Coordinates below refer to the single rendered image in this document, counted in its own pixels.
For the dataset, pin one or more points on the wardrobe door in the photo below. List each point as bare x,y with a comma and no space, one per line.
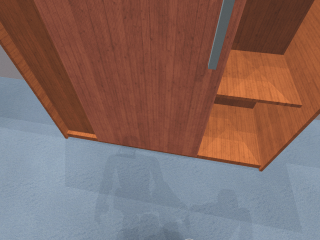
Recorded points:
25,26
140,67

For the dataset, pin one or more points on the handle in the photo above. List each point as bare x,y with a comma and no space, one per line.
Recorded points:
222,25

